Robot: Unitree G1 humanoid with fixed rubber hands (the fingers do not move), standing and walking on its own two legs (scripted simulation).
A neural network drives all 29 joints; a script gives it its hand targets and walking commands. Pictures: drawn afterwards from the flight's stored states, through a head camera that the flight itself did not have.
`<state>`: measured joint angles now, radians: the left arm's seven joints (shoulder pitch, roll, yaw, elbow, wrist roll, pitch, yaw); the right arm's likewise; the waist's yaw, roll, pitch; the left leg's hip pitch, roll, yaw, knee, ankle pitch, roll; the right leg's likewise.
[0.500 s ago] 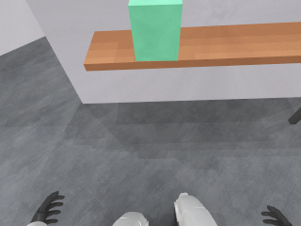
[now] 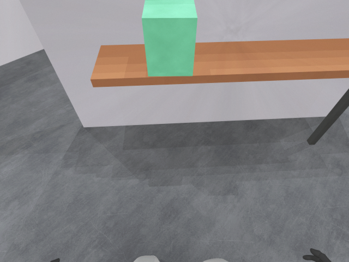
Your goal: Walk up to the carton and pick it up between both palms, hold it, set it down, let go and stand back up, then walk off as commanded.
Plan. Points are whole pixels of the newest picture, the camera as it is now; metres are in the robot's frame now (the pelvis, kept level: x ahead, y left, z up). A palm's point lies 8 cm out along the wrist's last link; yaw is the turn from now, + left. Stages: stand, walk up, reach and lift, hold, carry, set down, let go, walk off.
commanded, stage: walk off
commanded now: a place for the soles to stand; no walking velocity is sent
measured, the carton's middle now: (169, 37) +0.95 +0.01 +0.02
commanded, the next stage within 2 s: stand in 0.66 s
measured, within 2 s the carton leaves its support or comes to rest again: neither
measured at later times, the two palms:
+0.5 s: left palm out of the picture +0.10 +0.31 -0.10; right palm (328, 260) +0.12 -0.32 -0.07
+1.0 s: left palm out of the picture +0.14 +0.32 -0.08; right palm (323, 257) +0.13 -0.32 -0.08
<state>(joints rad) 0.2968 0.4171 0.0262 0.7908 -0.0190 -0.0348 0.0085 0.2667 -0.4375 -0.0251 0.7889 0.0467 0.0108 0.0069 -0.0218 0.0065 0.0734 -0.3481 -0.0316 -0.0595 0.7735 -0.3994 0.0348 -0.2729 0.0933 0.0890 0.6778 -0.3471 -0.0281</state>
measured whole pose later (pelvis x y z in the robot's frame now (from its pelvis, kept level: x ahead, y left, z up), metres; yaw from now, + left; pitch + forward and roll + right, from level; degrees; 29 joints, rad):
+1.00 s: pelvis +0.02 +0.00 +0.00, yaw +0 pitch -3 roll +0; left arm 0.17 0.42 0.03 0.82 -0.02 -0.05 0.00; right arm 0.24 -0.43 -0.03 0.79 0.05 -0.04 0.01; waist 0.00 -0.01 0.04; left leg -0.33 -0.01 -0.07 0.72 -0.34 -0.01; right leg -0.27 0.05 0.10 0.71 -0.39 -0.02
